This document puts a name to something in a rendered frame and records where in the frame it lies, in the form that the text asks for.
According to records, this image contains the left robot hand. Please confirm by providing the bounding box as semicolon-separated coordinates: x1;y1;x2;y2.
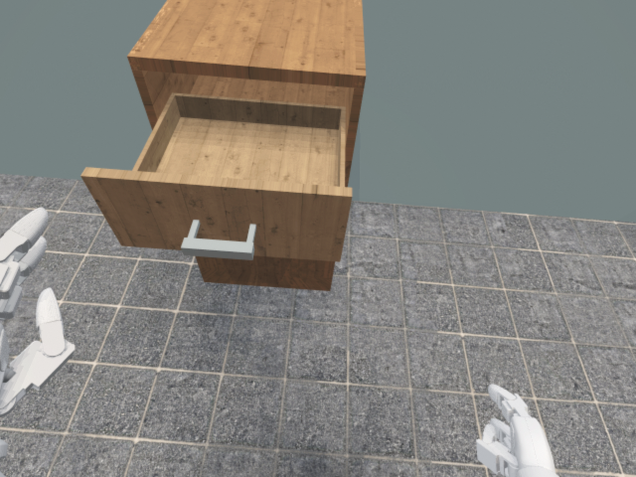
0;208;75;417

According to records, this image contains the drawer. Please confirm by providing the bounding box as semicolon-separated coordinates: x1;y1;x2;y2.
80;92;352;262

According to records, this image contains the handle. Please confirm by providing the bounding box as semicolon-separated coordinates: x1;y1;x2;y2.
181;220;256;260

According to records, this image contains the cabinet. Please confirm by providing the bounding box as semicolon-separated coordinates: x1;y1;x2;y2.
127;0;366;291

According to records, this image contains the right robot hand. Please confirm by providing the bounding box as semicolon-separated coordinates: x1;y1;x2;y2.
476;384;556;477

